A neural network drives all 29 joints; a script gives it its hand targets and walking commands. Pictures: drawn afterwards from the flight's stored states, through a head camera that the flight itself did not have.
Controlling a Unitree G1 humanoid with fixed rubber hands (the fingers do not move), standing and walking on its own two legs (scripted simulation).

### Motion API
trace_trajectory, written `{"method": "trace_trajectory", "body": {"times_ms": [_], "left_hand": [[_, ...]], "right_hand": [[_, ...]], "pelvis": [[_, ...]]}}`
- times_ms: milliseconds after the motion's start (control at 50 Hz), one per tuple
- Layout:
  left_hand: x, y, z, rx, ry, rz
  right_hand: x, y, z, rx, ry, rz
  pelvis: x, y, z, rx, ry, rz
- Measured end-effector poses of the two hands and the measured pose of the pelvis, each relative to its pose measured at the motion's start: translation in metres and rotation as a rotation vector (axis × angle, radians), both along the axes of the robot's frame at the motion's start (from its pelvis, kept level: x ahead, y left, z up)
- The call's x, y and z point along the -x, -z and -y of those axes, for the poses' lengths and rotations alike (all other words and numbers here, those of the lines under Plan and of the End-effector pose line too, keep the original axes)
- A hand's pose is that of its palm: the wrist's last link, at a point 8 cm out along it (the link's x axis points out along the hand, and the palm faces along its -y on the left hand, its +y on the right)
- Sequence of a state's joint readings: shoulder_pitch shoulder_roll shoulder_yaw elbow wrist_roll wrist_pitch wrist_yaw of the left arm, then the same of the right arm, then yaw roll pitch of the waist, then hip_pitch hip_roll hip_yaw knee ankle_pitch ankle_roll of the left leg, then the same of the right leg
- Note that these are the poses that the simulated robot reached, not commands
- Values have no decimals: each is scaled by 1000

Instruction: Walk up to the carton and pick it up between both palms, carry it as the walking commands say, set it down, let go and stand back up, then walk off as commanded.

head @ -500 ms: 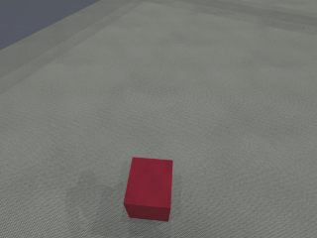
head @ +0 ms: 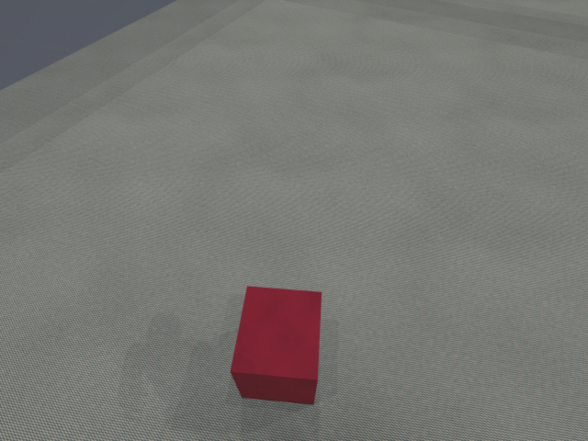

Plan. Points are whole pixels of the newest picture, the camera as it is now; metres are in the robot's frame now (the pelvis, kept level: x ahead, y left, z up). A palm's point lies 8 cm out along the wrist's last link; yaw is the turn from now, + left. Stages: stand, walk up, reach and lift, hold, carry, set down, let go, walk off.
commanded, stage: stand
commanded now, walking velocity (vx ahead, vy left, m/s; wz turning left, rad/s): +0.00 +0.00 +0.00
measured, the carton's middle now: (280, 346) +0.46 +0.07 -0.65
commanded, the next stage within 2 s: walk off in 1.68 s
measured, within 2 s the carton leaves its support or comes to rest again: neither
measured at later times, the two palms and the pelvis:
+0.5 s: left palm out of the picture +0.08 +0.31 -0.10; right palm out of the picture +0.08 -0.31 -0.11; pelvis +0.00 +0.00 +0.00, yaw +0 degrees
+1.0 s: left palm out of the picture +0.09 +0.32 -0.10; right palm out of the picture +0.09 -0.31 -0.10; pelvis +0.00 +0.01 +0.00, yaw +0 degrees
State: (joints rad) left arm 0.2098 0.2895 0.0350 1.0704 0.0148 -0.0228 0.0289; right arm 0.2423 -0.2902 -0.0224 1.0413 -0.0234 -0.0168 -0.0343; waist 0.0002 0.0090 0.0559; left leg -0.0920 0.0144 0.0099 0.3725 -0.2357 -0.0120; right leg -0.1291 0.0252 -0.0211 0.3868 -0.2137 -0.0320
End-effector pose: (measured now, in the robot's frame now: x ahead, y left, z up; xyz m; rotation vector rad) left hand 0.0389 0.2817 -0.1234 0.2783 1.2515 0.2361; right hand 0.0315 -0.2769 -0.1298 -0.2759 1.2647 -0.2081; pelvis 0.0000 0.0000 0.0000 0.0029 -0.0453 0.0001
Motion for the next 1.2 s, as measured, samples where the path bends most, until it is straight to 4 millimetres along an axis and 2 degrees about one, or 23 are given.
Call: {"method": "trace_trajectory", "body": {"times_ms": [160, 340, 1200], "left_hand": [[-26, -14, -21, -47, 40, 68], [-40, -22, -29, -61, 67, 94], [-53, -24, -40, -69, 74, 91]], "right_hand": [[-30, -13, 21, 45, -42, 78], [-46, -21, 29, 59, -68, 109], [-61, -26, 29, 76, -78, 105]], "pelvis": [[3, -1, 0, 0, -1, 4], [3, -3, 0, 0, -4, 0], [-3, -4, -7, 1, -5, -15]]}}
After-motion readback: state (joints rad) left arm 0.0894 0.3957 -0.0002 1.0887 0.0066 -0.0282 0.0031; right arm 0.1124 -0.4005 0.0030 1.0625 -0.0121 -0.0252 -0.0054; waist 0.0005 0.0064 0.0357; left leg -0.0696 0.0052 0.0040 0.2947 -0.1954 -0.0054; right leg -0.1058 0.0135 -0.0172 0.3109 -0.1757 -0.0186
